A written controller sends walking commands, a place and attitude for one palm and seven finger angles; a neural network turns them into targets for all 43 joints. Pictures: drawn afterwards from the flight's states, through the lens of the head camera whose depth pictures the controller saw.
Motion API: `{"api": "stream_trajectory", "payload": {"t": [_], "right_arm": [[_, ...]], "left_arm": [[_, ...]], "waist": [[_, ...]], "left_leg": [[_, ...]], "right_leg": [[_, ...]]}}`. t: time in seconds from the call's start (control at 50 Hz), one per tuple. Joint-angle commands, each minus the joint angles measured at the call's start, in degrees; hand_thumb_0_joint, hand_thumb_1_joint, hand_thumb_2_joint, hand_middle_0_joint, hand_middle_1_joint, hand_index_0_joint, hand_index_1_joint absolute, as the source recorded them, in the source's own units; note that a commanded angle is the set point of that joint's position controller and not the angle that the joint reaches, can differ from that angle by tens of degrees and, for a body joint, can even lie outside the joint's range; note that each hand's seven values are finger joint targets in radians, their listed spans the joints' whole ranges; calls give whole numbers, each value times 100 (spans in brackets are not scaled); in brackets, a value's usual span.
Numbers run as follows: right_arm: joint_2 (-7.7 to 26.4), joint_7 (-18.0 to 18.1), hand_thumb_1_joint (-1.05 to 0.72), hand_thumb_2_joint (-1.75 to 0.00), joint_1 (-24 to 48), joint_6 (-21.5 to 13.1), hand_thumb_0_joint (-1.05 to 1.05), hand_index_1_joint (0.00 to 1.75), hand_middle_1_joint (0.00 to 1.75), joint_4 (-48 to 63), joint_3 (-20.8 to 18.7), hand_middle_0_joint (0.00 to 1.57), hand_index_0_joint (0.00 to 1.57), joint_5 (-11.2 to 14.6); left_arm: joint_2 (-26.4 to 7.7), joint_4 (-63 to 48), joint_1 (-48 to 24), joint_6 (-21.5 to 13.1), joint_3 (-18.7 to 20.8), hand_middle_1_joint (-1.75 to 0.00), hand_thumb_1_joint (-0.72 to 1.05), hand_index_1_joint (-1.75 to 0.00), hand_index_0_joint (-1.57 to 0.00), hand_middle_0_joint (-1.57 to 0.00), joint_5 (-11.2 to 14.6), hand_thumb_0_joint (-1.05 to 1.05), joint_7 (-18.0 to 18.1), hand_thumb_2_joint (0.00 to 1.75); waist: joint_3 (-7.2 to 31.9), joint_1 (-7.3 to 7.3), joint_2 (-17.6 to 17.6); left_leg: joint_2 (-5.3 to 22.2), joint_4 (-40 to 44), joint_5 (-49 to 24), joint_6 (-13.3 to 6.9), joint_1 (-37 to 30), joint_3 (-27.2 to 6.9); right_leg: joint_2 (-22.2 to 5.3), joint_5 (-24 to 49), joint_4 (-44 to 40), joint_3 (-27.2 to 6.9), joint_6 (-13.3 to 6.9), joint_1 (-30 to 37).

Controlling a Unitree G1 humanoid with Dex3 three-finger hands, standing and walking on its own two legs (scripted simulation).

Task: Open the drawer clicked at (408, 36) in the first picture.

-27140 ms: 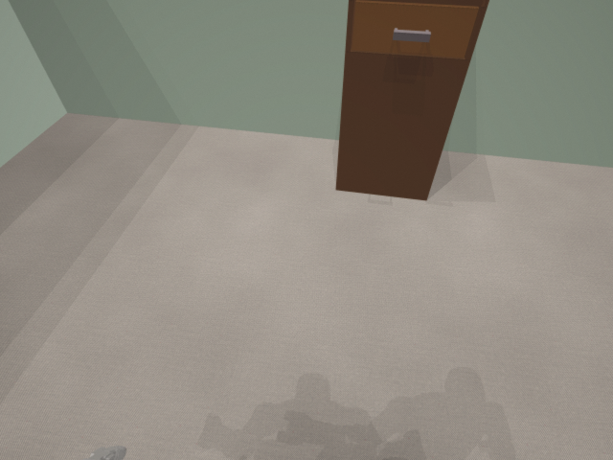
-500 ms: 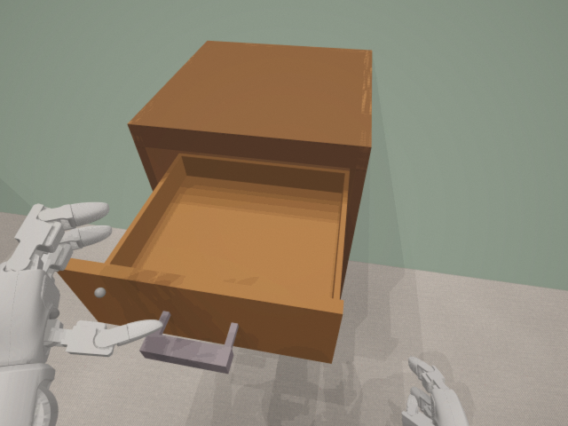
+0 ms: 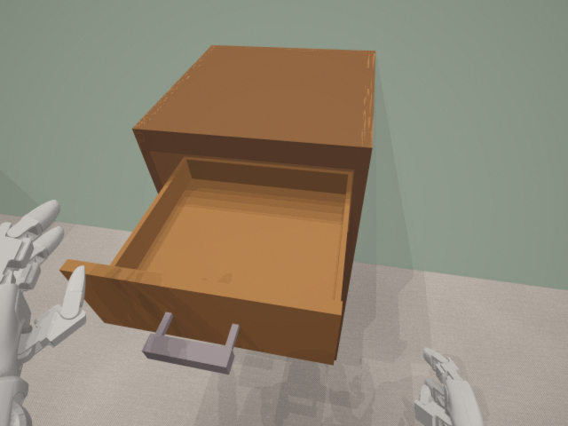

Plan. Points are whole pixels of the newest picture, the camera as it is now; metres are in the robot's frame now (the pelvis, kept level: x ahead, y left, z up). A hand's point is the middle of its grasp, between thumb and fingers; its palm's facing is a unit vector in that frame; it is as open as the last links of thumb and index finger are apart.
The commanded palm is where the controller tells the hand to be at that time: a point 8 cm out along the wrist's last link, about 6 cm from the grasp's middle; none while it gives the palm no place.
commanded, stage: draw the hand back to the body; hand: left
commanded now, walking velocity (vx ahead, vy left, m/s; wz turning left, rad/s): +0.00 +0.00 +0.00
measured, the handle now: (194, 338) +0.23 +0.17 +0.00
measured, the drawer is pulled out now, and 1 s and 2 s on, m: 0.29 0.29 0.29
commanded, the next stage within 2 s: step back with the hand held close in 0.16 s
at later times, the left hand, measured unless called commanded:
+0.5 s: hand (88, 296) +0.19 +0.22 +0.18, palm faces +0.35 -0.81 -0.48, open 7.4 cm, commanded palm +0.12 +0.27 +0.19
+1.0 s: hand (29, 356) +0.13 +0.25 +0.18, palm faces +0.39 -0.80 -0.46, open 7.4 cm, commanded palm +0.07 +0.29 +0.19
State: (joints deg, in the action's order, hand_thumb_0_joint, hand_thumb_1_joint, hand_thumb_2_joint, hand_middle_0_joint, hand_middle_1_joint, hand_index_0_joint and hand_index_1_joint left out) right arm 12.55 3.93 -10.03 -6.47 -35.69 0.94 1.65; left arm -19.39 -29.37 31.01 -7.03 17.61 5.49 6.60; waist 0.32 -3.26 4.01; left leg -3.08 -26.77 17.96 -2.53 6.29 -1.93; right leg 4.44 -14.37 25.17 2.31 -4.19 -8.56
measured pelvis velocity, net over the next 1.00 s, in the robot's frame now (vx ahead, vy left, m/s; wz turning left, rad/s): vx -0.06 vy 0.01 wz -0.01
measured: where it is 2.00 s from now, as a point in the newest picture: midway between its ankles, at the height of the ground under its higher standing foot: outside the picture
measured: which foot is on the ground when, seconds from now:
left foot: down 0.00-1.00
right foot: down 0.00-1.00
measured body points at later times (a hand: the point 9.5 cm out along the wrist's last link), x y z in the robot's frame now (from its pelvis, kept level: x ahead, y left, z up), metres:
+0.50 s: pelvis -0.01 -0.01 +0.00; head +0.01 -0.03 +0.45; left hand +0.17 +0.27 +0.20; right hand +0.17 -0.25 -0.09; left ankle -0.04 +0.09 -0.74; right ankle -0.01 -0.07 -0.74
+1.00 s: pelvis -0.06 +0.01 -0.01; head -0.05 +0.01 +0.44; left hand +0.10 +0.29 +0.20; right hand +0.11 -0.22 -0.09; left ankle -0.04 +0.09 -0.74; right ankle -0.01 -0.07 -0.74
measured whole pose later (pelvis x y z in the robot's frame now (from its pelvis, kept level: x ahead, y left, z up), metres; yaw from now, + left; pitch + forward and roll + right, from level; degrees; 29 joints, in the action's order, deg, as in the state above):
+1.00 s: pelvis -0.06 +0.01 -0.01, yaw -1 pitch +2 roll +0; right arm 11.7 3.1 -11.6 -3.1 -30.9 0.8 1.5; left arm -22.7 -35.7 34.3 -11.7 23.2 2.9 8.7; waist 1.3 -0.2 0.0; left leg -4.1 -36.1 16.5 -3.7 21.7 0.0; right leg 3.0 -12.4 34.3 1.9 -3.2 -24.0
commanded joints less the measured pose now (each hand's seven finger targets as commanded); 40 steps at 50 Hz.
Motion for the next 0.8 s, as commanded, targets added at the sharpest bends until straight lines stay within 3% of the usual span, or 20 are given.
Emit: {"api": "stream_trajectory", "payload": {"t": [0.0,0.04,0.14,0.22,0.24,0.26,0.28,0.3,0.32,0.34,0.38,0.46,0.5,0.54,0.64,0.78], "right_arm": [[535,39,-90,-90,784,-307,0,30,30,918,-179,20,20,-6],[552,36,-90,-90,803,-302,0,30,30,916,-174,20,20,1],[539,21,-90,-90,818,-310,0,30,30,928,-171,20,20,7],[506,20,-90,-90,825,-285,0,30,30,910,-186,20,20,6],[542,18,-90,-90,830,-284,0,30,30,926,-190,20,20,18],[697,-3,-90,-90,512,-224,0,30,30,1081,-231,20,20,61],[601,-10,-90,-90,503,-193,0,30,30,908,-251,20,20,27],[608,-41,-90,-90,537,-152,0,30,30,935,-265,20,20,35],[619,-74,-90,-90,561,-121,0,30,30,958,-278,20,20,52],[661,-99,-90,-90,572,-117,0,30,30,982,-293,20,20,48],[671,-119,-90,-90,540,-33,0,30,30,1025,-323,20,20,81],[669,-89,-90,-90,630,126,0,30,30,1130,-388,20,20,91],[681,-74,-90,-90,630,185,0,30,30,1218,-415,20,20,106],[714,-53,-90,-90,636,192,0,30,30,1253,-439,20,20,107],[687,-23,-90,-90,586,216,0,30,30,1322,-438,20,20,87],[692,-4,-90,-90,494,148,0,30,30,1353,-393,20,20,33]], "left_arm": [[-1009,-1134,-339,-400,646,-30,90,-30,-20,-20,-13,0,95,90],[-1033,-1184,-448,-410,654,-30,90,-30,-20,-20,-15,0,86,90],[-1051,-1240,-395,-413,671,-30,90,-30,-20,-20,-18,0,92,90],[-1008,-1016,-258,-401,689,-30,90,-30,-20,-20,1,0,83,90],[-1015,-1136,-351,-422,658,-30,90,-30,-20,-20,-2,0,76,90],[-2035,-1762,-1289,-720,1732,-30,90,-30,-20,-20,-39,0,151,90],[-1623,-1156,-868,-796,1473,-30,90,-30,-20,-20,-90,0,122,90],[-1314,-881,-486,-807,1218,-30,90,-30,-20,-20,-128,0,88,90],[-1105,-879,-305,-832,1006,-30,90,-30,-20,-20,-147,0,52,90],[-1124,-1067,-267,-905,1004,-30,90,-30,-20,-20,-163,0,44,90],[-1031,-1040,171,-890,928,-30,90,-30,-20,-20,-161,0,53,90],[-1272,-1287,468,-876,1183,-30,90,-30,-20,-20,-195,0,152,90],[-1362,-1444,521,-860,1269,-30,90,-30,-20,-20,-184,0,171,90],[-1537,-1663,554,-870,1414,-30,90,-30,-20,-20,-181,0,198,90],[-1512,-1690,773,-838,1460,-30,90,-30,-20,-20,-148,0,226,90],[-1407,-1706,578,-818,1348,-30,90,-30,-20,-20,-176,0,264,90]], "waist": [[347,51,-181],[275,61,23],[363,48,81],[300,41,-287],[305,57,-90],[-194,283,-226],[-115,344,-631],[-14,362,-820],[118,380,-730],[304,389,-453],[656,390,-331],[946,398,-250],[997,398,-401],[1069,411,-208],[1037,413,-77],[695,386,1]], "left_leg": [[496,367,-1494,107,218,-138],[485,354,-1472,118,241,-138],[488,340,-1521,119,201,-127],[482,329,-1438,77,271,-87],[476,315,-1430,85,244,-98],[515,128,-760,-44,575,-357],[455,-129,-556,-49,422,-353],[408,-333,-575,-65,369,-307],[390,-436,-628,-74,310,-245],[407,-394,-745,-70,296,-213],[519,-212,-1073,-77,259,-224],[798,-16,-1875,-105,484,-426],[852,-50,-2086,-92,711,-533],[882,-89,-2286,-62,792,-583],[944,-90,-2160,-56,1158,-732],[1173,312,-1036,-209,1955,-1000]], "right_leg": [[-617,1127,-406,-359,192,261],[-620,1116,-435,-402,172,234],[-623,1178,-422,-386,185,267],[-641,1152,-444,-403,232,263],[-640,1117,-469,-437,206,241],[-1062,1087,-902,-1380,154,-385],[-1280,936,-1056,-1538,89,-524],[-1399,1000,-1119,-1651,113,-590],[-1486,1228,-1079,-1626,144,-602],[-1524,1550,-922,-1543,134,-506],[-1449,1766,-587,-1276,199,-284],[-1233,2233,-26,-967,272,-28],[-1187,2316,126,-964,241,75],[-1209,2493,269,-974,164,70],[-1156,2142,422,-958,123,4],[-905,834,730,-928,234,-141]]}}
